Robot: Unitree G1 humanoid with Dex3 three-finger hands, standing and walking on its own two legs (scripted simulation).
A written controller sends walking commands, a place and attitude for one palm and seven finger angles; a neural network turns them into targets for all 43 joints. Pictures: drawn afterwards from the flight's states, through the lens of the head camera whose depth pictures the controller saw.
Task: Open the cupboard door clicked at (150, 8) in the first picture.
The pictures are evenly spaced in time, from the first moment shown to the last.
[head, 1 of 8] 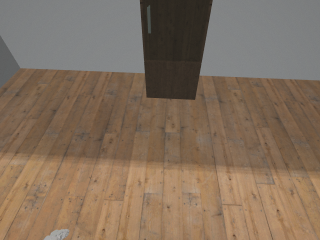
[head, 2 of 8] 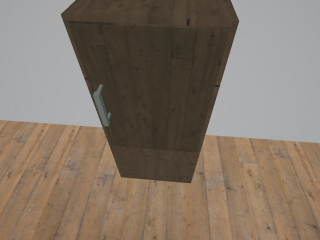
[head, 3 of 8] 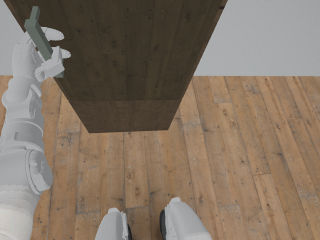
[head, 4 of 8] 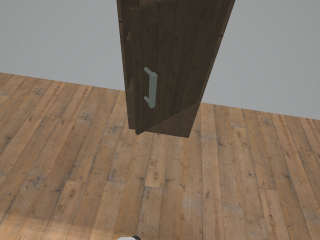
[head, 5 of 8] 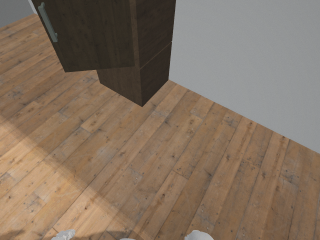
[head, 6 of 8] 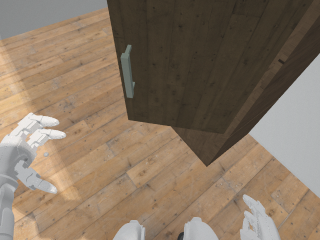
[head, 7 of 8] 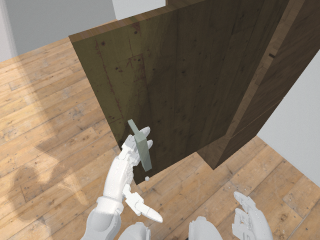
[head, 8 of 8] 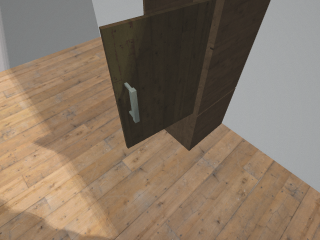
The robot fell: no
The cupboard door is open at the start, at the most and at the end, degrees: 0 84 83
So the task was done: yes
